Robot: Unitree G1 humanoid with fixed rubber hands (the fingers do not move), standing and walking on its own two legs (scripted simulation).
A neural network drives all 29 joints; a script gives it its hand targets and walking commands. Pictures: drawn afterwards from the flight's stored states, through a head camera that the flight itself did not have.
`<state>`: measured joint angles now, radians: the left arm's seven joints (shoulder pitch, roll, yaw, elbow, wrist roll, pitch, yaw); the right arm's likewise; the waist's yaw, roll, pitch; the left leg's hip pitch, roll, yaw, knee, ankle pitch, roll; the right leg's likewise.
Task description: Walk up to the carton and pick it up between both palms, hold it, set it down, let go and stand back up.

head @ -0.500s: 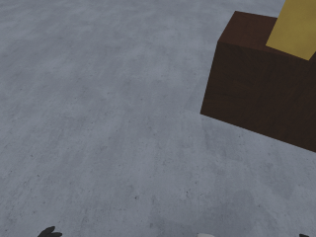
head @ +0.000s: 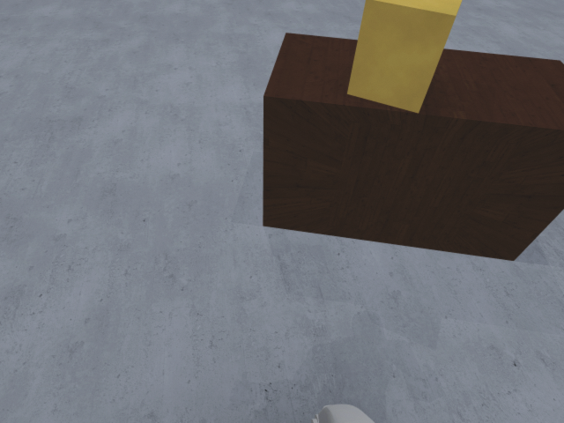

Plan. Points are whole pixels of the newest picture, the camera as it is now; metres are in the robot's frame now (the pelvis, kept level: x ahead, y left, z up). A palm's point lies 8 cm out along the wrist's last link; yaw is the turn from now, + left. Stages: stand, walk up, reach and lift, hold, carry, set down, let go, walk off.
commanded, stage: walk up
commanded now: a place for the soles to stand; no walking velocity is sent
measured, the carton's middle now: (403, 45) +1.14 -0.41 +0.04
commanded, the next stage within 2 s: none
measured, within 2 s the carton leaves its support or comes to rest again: neither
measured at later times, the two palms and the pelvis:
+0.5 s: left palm (171, 329) +0.29 +0.20 -0.10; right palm (558, 395) +0.17 -0.43 -0.12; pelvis +0.16 -0.11 -0.01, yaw -11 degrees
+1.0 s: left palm (236, 218) +0.53 +0.09 -0.08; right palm out of the picture +0.22 -0.52 -0.10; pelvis +0.32 -0.19 -0.01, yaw -14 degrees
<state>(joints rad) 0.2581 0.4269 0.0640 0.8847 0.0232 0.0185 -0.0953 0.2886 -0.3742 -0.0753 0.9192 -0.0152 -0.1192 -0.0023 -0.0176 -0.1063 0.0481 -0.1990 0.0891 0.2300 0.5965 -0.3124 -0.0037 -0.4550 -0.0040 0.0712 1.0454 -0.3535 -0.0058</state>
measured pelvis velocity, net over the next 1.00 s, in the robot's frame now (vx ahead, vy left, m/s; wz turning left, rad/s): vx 0.32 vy -0.19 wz -0.25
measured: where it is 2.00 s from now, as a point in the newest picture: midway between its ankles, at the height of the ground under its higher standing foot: (343, 335)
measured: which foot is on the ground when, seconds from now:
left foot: down 0.00-0.24, up 0.26-0.58, down 0.60-1.00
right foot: up 0.00-0.18, down 0.20-0.62, up 0.64-0.98, down 1.00-1.00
